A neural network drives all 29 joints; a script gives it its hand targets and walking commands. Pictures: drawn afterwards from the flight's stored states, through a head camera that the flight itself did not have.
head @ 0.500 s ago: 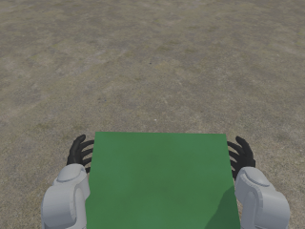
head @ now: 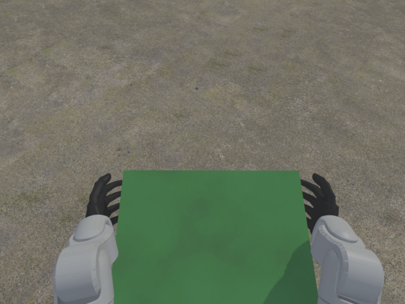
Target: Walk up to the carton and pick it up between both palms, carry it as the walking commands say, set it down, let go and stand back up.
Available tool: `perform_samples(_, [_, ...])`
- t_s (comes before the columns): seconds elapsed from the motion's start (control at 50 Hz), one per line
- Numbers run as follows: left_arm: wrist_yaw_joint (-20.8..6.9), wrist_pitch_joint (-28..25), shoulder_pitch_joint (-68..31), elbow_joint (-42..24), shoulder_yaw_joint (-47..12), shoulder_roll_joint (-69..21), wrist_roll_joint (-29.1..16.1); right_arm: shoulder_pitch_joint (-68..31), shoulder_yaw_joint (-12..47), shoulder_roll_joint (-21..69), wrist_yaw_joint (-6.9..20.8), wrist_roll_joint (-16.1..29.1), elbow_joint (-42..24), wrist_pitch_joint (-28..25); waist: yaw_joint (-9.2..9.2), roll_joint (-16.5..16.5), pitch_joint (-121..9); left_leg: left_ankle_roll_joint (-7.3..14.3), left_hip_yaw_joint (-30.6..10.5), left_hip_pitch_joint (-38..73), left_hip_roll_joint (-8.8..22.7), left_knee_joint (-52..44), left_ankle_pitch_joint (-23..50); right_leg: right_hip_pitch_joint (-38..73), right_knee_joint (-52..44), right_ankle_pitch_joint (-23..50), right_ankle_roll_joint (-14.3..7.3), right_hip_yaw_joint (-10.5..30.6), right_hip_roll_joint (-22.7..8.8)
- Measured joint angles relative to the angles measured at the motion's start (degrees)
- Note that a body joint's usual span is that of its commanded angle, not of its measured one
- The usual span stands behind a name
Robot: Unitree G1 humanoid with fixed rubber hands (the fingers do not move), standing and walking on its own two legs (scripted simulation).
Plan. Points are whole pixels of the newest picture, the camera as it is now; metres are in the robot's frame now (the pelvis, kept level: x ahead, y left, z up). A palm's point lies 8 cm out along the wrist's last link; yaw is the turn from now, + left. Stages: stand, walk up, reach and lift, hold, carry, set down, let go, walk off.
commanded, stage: carry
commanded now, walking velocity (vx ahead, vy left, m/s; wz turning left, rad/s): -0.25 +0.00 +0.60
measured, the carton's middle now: (209, 236) +0.26 +0.00 -0.03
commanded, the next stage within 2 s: none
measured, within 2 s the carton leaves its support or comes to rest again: neither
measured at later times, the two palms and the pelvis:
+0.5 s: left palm (91, 164) +0.35 +0.22 +0.07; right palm (275, 141) +0.43 -0.14 +0.06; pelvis +0.15 +0.00 -0.02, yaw +14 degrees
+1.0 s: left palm (70, 198) +0.28 +0.24 +0.07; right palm (261, 148) +0.41 -0.10 +0.06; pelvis +0.11 -0.01 -0.02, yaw +22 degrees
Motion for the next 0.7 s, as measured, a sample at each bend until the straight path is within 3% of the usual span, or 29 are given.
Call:
perform_samples(0.14, [0.00, -0.56, 0.02, -1.86, -0.50, 0.00, -0.50, 0.94, 0.01, -0.01, 0.30, 0.16, -2.99, -0.28, 0.05, 0.69, -0.26, -1.02, -2.50, 4.11, -0.20, 2.64, -6.34, -2.31, -7.32, 5.79, -0.53, 0.01, 0.59])
perform_samples(0.18, [0.00, -0.43, 0.05, -1.95, -0.54, 0.01, -0.51, 1.09, 0.03, 0.00, 0.27, 0.17, -3.08, -0.22, 0.10, 0.59, -0.49, -1.47, -3.10, 4.11, -0.53, 5.77, -8.24, 0.31, -12.20, 11.22, -1.10, -0.53, 0.20])
perform_samples(0.2, [0.00, -0.22, 0.06, -1.95, -0.59, 0.01, -0.51, 1.31, 0.05, -0.01, 0.23, 0.17, -3.16, -0.12, 0.12, 0.13, -0.51, -1.84, -3.09, 3.91, -1.12, 8.39, -9.05, 2.60, -15.24, 18.92, -1.58, -0.89, -0.91])
perform_samples(0.22, [0.00, -0.06, 0.02, -1.92, -0.67, -0.01, -0.51, 1.43, 0.05, -0.03, 0.14, 0.16, -3.29, -0.01, 0.13, -0.21, -0.52, -2.46, -3.10, 2.80, -1.62, 12.55, -9.64, 4.44, -16.23, 19.94, -2.42, -1.31, -1.79])
perform_samples(0.28, [-0.01, 0.04, -0.02, -1.91, -0.82, -0.02, -0.51, 1.30, 0.05, -0.06, -0.35, 0.18, -3.65, 0.43, -0.10, -0.37, -0.20, -2.80, -3.09, -4.21, -2.43, 32.44, -16.28, 7.93, -16.19, 8.16, -5.04, -3.01, -3.97])
perform_samples(0.34, [-0.01, 0.47, -0.03, -1.92, -0.70, -0.06, -0.51, 1.02, 0.04, -0.09, -0.60, 0.30, -3.71, 1.13, -0.19, -0.39, 0.71, -2.99, -3.24, -7.93, -2.41, 39.92, -16.62, 10.51, -16.22, 5.51, -4.76, -4.52, -6.24])
perform_samples(0.46, [-0.12, 0.54, -0.04, -1.94, -0.58, -0.08, -0.51, 0.64, 0.03, -0.07, -1.11, 0.51, -4.04, 1.77, -0.23, -0.44, 0.83, -3.16, -3.29, -9.30, -2.40, 29.99, -14.15, 13.54, -16.22, 3.60, -3.03, -6.64, -9.02])
perform_samples(0.52, [-0.16, 0.62, -0.04, -1.93, -0.55, -0.09, -0.51, 0.52, 0.03, -0.08, -1.18, 0.52, -4.12, 2.05, -0.26, -0.51, 0.53, -3.16, -3.26, -8.70, -2.39, 20.22, -7.85, 14.47, -15.63, 2.33, -1.78, -8.21, -9.39])
perform_samples(0.56, [-0.17, 0.67, -0.02, -1.96, -0.32, -0.07, -0.50, -0.01, 0.04, -0.06, -1.18, 0.56, -4.09, 2.52, -0.28, -0.40, 0.46, -3.09, -3.28, -6.75, -2.24, 12.89, 2.19, 13.35, -11.14, 1.64, -1.08, -8.55, -9.75])
perform_samples(0.58, [-0.17, 0.51, -0.04, -1.95, -0.11, -0.05, -0.53, -0.34, 0.11, -0.03, -1.18, 0.57, -4.08, 2.64, -0.26, -0.54, 0.38, -2.81, -3.36, -6.65, -2.26, 13.06, -1.45, 11.53, -7.40, 0.04, -1.04, -7.70, -9.66])
perform_samples(0.64, [-0.18, 0.18, -0.13, -1.99, 0.07, -0.03, -0.58, -0.70, 0.12, 0.01, -1.16, 0.57, -4.05, 2.58, -0.23, -0.67, 1.84, -1.79, -4.10, -7.47, -2.23, 14.38, -4.69, 6.50, 1.31, -7.65, -0.94, -2.86, -6.28])
perform_samples(0.7, [-0.18, 0.37, -0.14, -2.01, 0.06, -0.02, -0.79, -0.02, 0.13, -0.01, -0.89, 0.57, -4.06, 2.22, -0.19, -0.36, 2.62, -1.48, -5.15, -7.51, -2.18, 12.89, -3.68, 3.74, 1.67, -8.04, -0.93, -1.63, -3.73])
